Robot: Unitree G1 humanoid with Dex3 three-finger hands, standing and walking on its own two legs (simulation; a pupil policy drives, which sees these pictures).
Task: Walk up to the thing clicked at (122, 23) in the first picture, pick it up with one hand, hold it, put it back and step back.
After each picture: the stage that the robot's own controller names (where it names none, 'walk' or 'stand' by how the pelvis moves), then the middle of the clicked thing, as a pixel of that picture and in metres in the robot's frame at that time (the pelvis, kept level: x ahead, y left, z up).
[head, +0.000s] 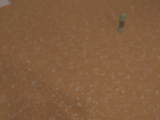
stand; (121, 23) +1.68 -0.48 -0.65
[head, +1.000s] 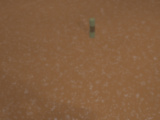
walk; (92, 28) +1.59 +0.00 -0.62
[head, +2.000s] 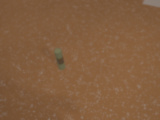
walk; (59, 59) +1.03 +0.31 -0.65
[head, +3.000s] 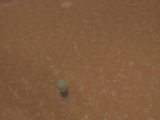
walk; (63, 91) +0.68 +0.23 -0.64
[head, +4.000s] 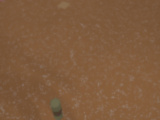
stand; (57, 109) +0.49 +0.20 -0.63
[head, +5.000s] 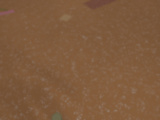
stand; out of the picture +0.45 +0.19 -0.65
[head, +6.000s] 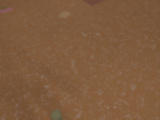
stand; out of the picture +0.45 +0.20 -0.66
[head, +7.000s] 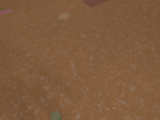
stand; out of the picture +0.45 +0.20 -0.66
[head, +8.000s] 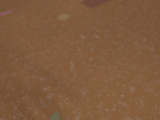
stand; out of the picture +0.45 +0.21 -0.66
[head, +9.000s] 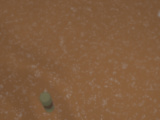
go down; (47, 103) +0.46 +0.22 -0.60
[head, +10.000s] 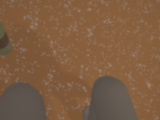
go down; out of the picture +0.50 +0.29 -0.23
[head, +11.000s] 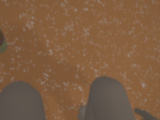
close in; out of the picture +0.49 +0.30 -0.23
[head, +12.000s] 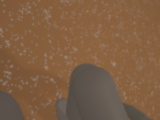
close; out of the picture +0.47 +0.34 -0.16
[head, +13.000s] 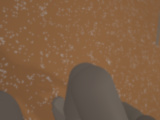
lift; out of the picture +0.44 +0.34 -0.16
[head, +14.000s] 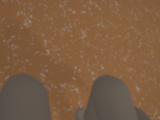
lift; out of the picture +0.34 +0.30 -0.10
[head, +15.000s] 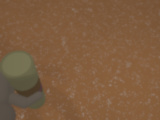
lift; (28, 85) +0.32 +0.17 +0.06
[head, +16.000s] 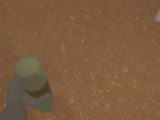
hold; (38, 88) +0.33 +0.15 +0.01
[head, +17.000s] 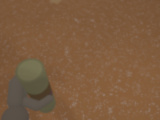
hold; (40, 90) +0.31 +0.15 +0.03
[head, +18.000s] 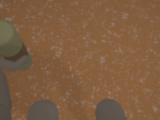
crouch; (14, 51) +0.43 +0.22 -0.04
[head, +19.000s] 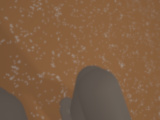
lower; out of the picture +0.45 +0.34 -0.17
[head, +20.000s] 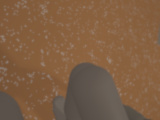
lower; out of the picture +0.45 +0.35 -0.17
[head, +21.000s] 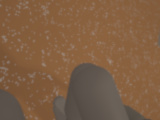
lower; out of the picture +0.44 +0.34 -0.17
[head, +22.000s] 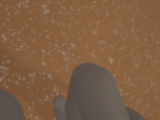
lower; out of the picture +0.44 +0.35 -0.17
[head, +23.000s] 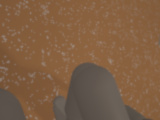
rest; out of the picture +0.44 +0.34 -0.17
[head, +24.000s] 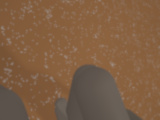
open; out of the picture +0.45 +0.32 -0.17
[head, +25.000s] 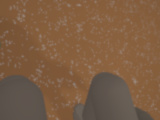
stand; out of the picture +0.47 +0.30 -0.19
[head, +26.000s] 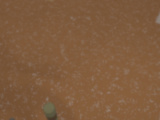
stand; (51, 114) +0.43 +0.19 -0.56
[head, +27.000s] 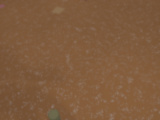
stand; out of the picture +0.44 +0.20 -0.60
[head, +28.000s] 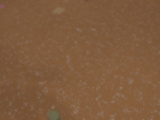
stand; out of the picture +0.44 +0.19 -0.60
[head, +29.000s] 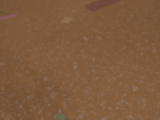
stand; out of the picture +0.47 +0.18 -0.65
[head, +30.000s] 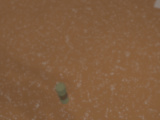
walk; (62, 94) +0.56 +0.19 -0.63
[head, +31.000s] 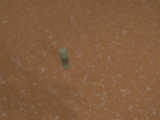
walk; (64, 59) +0.89 +0.22 -0.63
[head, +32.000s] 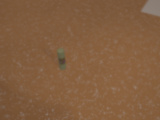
stand; (61, 59) +1.08 +0.24 -0.64
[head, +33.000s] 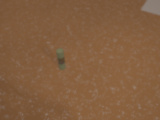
stand; (61, 59) +1.07 +0.23 -0.66
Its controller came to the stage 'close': yes
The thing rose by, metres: 0.67
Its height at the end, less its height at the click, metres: +0.00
